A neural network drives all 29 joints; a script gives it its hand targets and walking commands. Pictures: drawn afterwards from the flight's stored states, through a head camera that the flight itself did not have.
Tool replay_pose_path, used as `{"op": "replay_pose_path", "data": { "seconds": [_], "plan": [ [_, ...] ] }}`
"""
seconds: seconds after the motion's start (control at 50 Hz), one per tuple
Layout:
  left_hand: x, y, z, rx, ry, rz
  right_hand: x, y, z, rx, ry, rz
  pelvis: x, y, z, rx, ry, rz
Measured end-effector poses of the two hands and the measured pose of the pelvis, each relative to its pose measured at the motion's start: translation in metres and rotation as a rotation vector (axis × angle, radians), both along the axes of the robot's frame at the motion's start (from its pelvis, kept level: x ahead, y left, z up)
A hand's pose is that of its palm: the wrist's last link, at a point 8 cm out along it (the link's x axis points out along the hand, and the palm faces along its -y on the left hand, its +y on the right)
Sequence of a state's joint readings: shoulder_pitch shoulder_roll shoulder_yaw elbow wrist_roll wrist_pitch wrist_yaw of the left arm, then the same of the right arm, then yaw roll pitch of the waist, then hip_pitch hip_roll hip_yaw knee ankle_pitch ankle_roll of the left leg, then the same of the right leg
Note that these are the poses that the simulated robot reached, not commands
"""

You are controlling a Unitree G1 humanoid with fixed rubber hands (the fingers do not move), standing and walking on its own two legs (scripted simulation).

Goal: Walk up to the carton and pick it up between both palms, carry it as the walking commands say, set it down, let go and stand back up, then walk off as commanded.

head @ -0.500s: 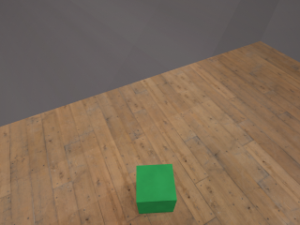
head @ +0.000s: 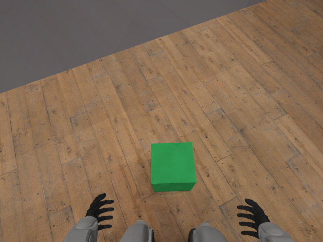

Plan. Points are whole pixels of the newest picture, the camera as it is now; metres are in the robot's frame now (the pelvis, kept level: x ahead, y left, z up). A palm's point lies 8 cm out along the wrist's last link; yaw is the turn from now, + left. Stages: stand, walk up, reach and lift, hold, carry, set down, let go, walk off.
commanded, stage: reach and lift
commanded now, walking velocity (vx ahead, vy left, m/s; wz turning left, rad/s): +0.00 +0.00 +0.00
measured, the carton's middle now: (172, 168) +0.43 +0.00 -0.62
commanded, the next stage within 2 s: none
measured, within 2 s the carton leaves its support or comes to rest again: neither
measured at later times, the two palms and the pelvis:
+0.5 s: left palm (105, 186) +0.25 +0.20 -0.14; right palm (249, 182) +0.27 -0.22 -0.14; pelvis -0.08 -0.01 -0.05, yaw +0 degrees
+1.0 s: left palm (115, 145) +0.40 +0.20 -0.18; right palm (234, 138) +0.43 -0.21 -0.17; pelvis -0.07 -0.01 -0.08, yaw +0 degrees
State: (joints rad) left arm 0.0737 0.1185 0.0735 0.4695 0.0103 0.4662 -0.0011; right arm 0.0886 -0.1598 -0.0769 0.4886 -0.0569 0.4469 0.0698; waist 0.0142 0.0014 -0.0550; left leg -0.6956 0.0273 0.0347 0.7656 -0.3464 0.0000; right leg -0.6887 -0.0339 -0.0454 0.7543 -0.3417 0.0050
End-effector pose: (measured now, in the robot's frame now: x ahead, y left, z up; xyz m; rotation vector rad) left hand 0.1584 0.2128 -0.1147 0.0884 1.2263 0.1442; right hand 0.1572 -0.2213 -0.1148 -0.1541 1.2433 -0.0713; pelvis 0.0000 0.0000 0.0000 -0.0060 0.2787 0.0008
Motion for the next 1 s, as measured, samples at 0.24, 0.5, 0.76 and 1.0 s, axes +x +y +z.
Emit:
{"op": "replay_pose_path", "data": {
  "seconds": [0.24, 0.5, 0.76, 1.0],
  "plan": [
    [0.018, -0.009, -0.017, 0.000, -0.133, 0.002, 0.036, -0.003, -0.015, 0.010, -0.159, 0.030, -0.043, -0.006, -0.032, 0.006, 0.017, -0.009],
    [0.094, -0.012, -0.022, 0.019, -0.230, 0.008, 0.117, 0.005, -0.024, 0.020, -0.248, 0.033, -0.081, -0.014, -0.052, 0.011, 0.044, -0.002],
    [0.170, -0.015, -0.046, 0.024, -0.382, 0.051, 0.201, 0.013, -0.045, 0.026, -0.395, 0.019, -0.078, -0.014, -0.068, 0.019, 0.267, -0.008],
    [0.237, -0.013, -0.061, 0.017, -0.524, 0.065, 0.270, 0.016, -0.058, 0.039, -0.536, 0.014, -0.066, -0.010, -0.079, 0.016, 0.422, -0.010]
  ]
}}
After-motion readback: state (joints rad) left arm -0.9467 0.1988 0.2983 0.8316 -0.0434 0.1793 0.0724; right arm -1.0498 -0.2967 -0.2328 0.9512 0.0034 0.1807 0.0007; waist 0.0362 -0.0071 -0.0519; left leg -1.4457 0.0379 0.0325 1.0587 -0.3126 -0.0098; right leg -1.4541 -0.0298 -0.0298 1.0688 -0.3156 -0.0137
